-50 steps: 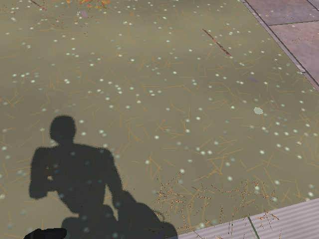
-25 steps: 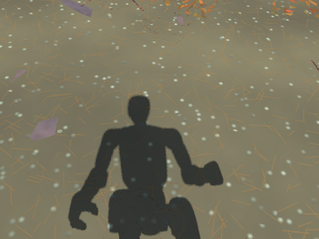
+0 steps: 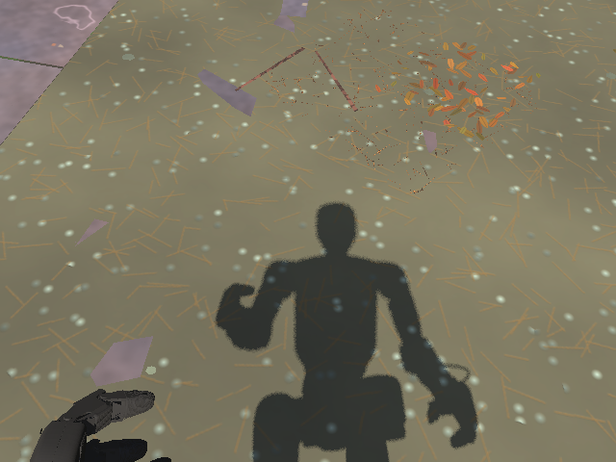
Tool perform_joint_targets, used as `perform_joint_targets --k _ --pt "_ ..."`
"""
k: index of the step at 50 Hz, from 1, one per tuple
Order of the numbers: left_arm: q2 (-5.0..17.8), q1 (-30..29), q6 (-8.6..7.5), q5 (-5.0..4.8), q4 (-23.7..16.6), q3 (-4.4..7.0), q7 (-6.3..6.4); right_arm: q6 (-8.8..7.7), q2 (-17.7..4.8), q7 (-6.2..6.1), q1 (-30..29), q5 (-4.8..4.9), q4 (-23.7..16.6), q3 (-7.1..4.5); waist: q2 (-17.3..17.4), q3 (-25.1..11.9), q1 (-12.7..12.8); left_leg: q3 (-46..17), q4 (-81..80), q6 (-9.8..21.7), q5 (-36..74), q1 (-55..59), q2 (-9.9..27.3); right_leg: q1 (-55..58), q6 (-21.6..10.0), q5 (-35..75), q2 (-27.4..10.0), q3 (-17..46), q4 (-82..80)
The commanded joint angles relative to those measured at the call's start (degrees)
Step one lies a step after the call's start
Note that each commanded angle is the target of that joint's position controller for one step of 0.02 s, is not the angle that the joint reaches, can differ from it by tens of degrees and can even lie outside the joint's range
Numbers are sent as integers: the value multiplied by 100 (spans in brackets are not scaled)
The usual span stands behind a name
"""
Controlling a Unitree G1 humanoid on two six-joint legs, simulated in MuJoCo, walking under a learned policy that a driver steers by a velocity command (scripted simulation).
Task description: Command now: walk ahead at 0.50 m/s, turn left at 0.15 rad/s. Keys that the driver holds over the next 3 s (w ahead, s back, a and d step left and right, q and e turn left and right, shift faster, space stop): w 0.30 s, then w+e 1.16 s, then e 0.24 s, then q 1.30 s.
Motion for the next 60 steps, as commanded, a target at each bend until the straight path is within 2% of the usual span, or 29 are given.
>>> perform_joint_targets --k 1,2,3,4,6,8,11,16,22,24,26,27,28,29,30,32,36,42,47,49,50,51,52,53,54,55,56,57,60 --pt "1095 1491 -107 91 -108 393 94 -38 -674 4 -379 -98 -426 -142 719 -1420 1141 -276 2456 164 5293 -1080 996 3057 -675 124 -595 526 224" --pt "1469 2228 -81 140 45 486 114 -92 -109 26 453 -139 -393 18 -854 -2306 889 72 4727 -306 1393 -3166 6 5309 -1563 -230 -1969 2850 304" --pt "1149 2502 -80 18 248 419 45 -161 -284 32 709 47 -328 43 -1510 -2523 952 -130 5722 -415 -742 -4226 -258 5638 -1897 -1547 -2435 4687 -738" --pt "825 2058 -52 -70 176 337 84 -198 -734 51 25 149 -425 -67 -795 -1461 1034 -116 6025 -398 -328 -4699 180 4774 -1599 -2415 -2242 4031 -972" --pt "604 1449 22 40 128 212 134 -270 -760 73 -963 -6 -663 -68 78 -298 812 391 5457 -362 485 -4531 686 2970 -1282 -1677 -1770 2702 -1299" --pt "491 1343 -14 125 155 148 132 -253 -574 94 -799 -41 -648 -73 -110 -181 500 456 4958 -369 833 -4097 962 2338 -1216 -815 -1415 2097 -1542" --pt "611 1482 -64 13 319 162 139 -194 -322 76 -826 -60 -645 -1 -223 -75 418 675 4315 -516 970 -4188 1108 2073 -1292 185 -1294 1479 -1750" --pt "810 1898 37 -69 540 181 199 -284 -101 115 -1914 -99 -910 103 -117 100 774 993 2328 -616 2617 -4035 996 2043 -981 1084 -901 690 -1795" --pt "904 2633 276 -115 817 182 280 -436 -161 327 -2935 -18 -1221 67 -165 226 1054 949 974 -544 2780 -3947 601 2997 -909 906 -1240 1227 -1230" --pt "1009 2590 346 -103 829 228 331 -482 -321 353 -2767 -22 -1204 -7 -316 141 848 913 723 -430 2389 -3514 513 3162 -804 1145 -1349 1425 -900" --pt "1034 2370 367 -68 754 225 337 -514 -680 280 -1658 -57 -937 -195 -367 -556 208 1046 494 -114 2476 -1698 447 2760 -567 2126 -1015 1213 265" --pt "813 2168 327 31 528 139 327 -509 -1036 203 -626 -177 -806 -307 -99 -1451 -268 300 966 279 2956 125 1302 1668 -360 1137 -687 1053 1736" --pt "138 2998 234 -25 429 -70 297 -431 -1440 186 -123 -219 -677 -411 1370 -2493 -55 -1986 868 1197 2461 2339 2840 -536 45 -2166 93 546 3848" --pt "563 2858 195 -129 475 14 281 -378 -927 181 19 -137 -650 -309 1401 -2698 -212 -2861 304 1231 1444 2244 2929 -1149 91 -3361 -24 971 4588" --pt "907 2307 215 -238 336 149 286 -344 -652 140 -323 -103 -627 -216 1034 -1620 -200 -2015 81 962 1113 1432 2691 -1542 125 -2965 -280 906 4861" --pt "796 1807 290 -136 180 170 294 -337 -351 151 -987 -107 -562 -111 577 -518 150 -860 -395 753 1526 -254 2241 -1301 173 -2253 -656 678 4516" --pt "398 1956 561 -126 122 160 288 -481 -367 180 -1525 -141 -414 -166 745 53 640 362 -1160 729 2162 -1674 2028 -669 320 -1758 -928 651 3987" --pt "291 1050 504 -72 -163 94 112 -451 -785 85 -1343 -118 -133 -311 435 168 409 1617 -1198 532 2665 -1357 1852 -573 272 -57 -896 403 2066" --pt "483 335 538 -63 -512 145 -14 -301 -1096 93 -992 58 88 -435 434 365 212 1891 -881 315 2581 -547 2161 -592 -37 -594 -741 57 1245" --pt "634 535 570 -25 -558 236 -20 -222 -1251 86 -1036 131 120 -482 540 172 428 2080 -159 176 3996 -309 2165 -97 -264 -1196 -431 -266 1094" --pt "790 1160 583 -30 -413 354 -4 -173 -1257 83 -1144 168 110 -477 481 -184 829 2324 787 29 4924 -426 1990 797 -424 -1098 -122 -511 802" --pt "1186 2204 610 -67 -91 575 64 -155 -1029 68 -1007 110 96 -389 260 -743 1254 2514 2195 -187 4998 -1052 1682 2320 -634 -911 207 -521 697" --pt "1881 2761 641 -130 -18 755 183 -183 -533 54 -815 -142 -118 -213 -1004 -1087 1223 2584 4368 -593 1970 -3015 1158 3903 -1247 -957 -1064 1720 342" --pt "2106 2483 524 -104 -289 701 133 -354 -258 80 -703 -148 -370 -65 -1632 -2032 870 1221 5762 -762 -996 -4547 194 4913 -2197 -2289 -2003 4834 -818" --pt "1556 2409 413 -91 -335 545 67 -483 -822 137 -1293 84 -424 -181 -727 -1766 1210 627 6042 -644 -618 -5170 496 4788 -1917 -2545 -2021 4555 -1187" --pt "1302 2289 342 -72 -278 464 69 -561 -832 157 -1534 157 -495 -168 -594 -1114 1112 725 5774 -486 -129 -5352 717 4185 -1708 -2295 -1845 3784 -1111" --pt "1135 1929 321 -62 -305 408 81 -591 -758 100 -1552 25 -430 -154 -111 -729 859 711 5271 -453 319 -5041 964 3390 -1497 -1693 -1598 3167 -1044" --pt "940 1615 317 -25 -368 341 105 -564 -814 61 -1507 -105 -386 -198 -151 -538 643 683 4811 -468 601 -4610 1111 2757 -1384 -1005 -1400 2686 -1070" --pt "906 1446 289 19 -461 321 189 -404 -684 90 -1406 -167 -357 -195 -199 -456 437 755 4229 -629 1017 -4084 1085 2068 -1448 78 -1157 2178 -1310"
Next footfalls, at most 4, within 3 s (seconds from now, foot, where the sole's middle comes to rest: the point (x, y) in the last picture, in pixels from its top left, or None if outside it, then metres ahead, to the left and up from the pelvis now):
0.02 right None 0.18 -0.11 -0.76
0.54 left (236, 451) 0.50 0.11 -0.76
1.02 right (381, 361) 0.68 -0.23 -0.76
1.52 left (350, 243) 1.03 -0.20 -0.76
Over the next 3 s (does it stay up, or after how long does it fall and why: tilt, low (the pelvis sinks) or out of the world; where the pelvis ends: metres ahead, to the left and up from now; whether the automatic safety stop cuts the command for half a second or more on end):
stays up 0.90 -0.28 0.01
